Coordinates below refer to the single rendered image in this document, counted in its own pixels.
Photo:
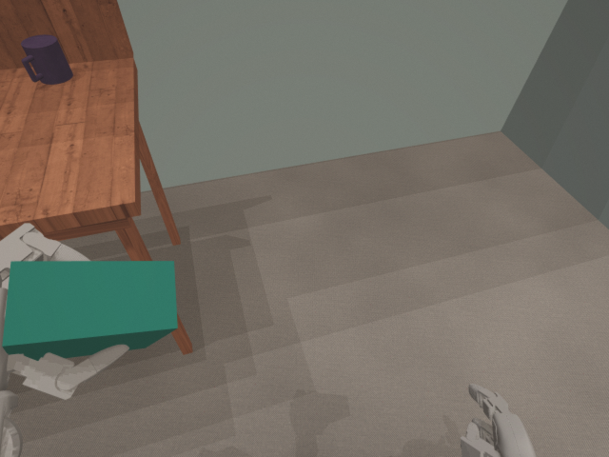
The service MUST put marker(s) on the left robot forearm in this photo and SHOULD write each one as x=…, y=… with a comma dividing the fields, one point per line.
x=11, y=440

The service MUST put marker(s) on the right robot hand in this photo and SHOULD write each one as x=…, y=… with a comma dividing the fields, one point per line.
x=507, y=437

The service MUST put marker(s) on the table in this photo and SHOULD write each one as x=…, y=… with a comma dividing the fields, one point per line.
x=70, y=153

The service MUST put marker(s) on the left robot hand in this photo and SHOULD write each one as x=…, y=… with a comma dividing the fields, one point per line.
x=52, y=374

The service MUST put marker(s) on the sponge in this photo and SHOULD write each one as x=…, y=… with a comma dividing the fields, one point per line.
x=77, y=308

